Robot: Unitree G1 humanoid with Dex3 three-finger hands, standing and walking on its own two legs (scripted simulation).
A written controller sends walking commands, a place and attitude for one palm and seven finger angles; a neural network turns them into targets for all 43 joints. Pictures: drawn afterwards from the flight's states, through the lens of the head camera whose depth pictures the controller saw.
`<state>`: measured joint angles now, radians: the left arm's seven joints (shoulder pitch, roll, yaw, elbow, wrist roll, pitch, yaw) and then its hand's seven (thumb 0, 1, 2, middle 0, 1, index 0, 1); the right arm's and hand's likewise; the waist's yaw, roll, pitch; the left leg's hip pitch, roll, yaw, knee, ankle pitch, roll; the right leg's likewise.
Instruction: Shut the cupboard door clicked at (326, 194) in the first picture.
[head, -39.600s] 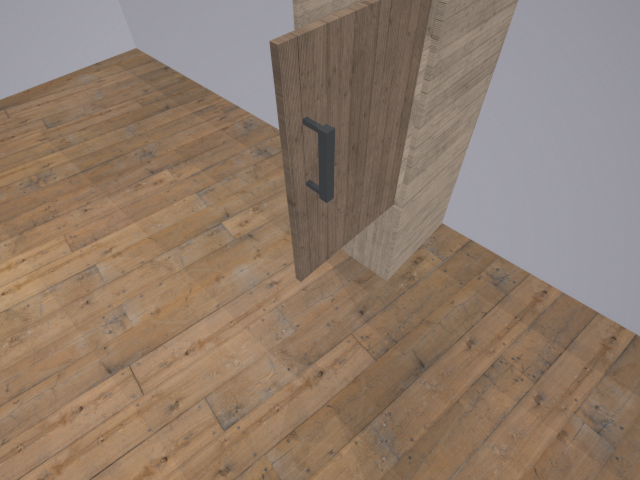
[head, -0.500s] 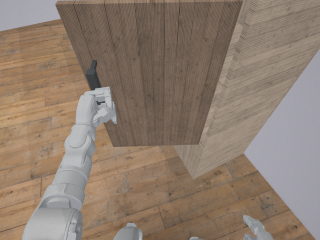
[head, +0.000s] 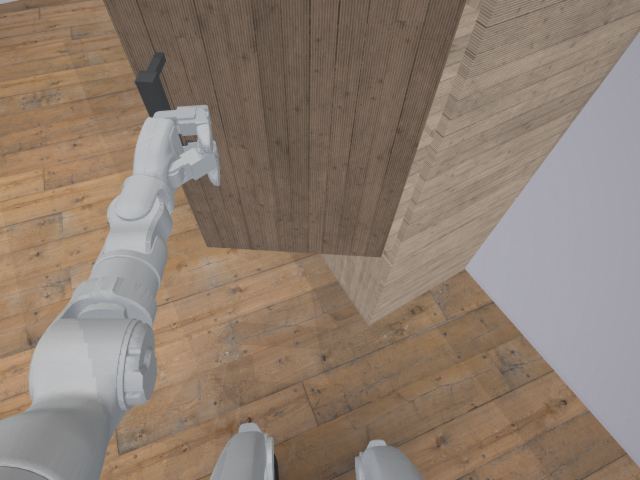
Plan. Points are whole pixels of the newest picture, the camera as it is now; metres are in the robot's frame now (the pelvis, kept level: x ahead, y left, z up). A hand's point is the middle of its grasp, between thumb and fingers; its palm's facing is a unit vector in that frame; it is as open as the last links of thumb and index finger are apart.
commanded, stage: push the door shut along its arc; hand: left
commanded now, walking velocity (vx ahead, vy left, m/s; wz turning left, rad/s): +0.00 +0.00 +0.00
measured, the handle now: (171, 119) +0.56 +0.18 +0.10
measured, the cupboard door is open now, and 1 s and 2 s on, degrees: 56 43 34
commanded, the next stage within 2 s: pull the fist back off the door in 1.14 s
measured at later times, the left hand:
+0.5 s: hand (238, 119) +0.55 +0.09 +0.11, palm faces -0.25 -0.97 -0.02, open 2.9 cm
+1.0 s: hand (248, 101) +0.59 +0.08 +0.11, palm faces -0.34 -0.94 -0.02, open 3.1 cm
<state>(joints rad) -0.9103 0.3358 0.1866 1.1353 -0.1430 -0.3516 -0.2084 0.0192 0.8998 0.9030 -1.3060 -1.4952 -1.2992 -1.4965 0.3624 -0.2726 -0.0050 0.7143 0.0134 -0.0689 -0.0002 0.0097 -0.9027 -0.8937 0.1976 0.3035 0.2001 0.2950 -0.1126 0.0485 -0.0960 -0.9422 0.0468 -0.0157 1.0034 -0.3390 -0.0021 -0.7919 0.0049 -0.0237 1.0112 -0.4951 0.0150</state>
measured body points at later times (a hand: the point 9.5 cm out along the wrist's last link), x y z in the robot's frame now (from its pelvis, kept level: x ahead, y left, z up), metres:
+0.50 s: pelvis +0.01 +0.00 -0.02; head +0.14 -0.01 +0.41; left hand +0.56 +0.14 +0.11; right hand -0.03 -0.27 -0.13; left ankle +0.08 +0.12 -0.67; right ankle +0.00 -0.13 -0.67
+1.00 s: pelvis +0.00 +0.01 -0.04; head +0.17 +0.03 +0.38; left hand +0.60 +0.13 +0.11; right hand -0.03 -0.26 -0.14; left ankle +0.08 +0.12 -0.67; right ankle +0.00 -0.13 -0.67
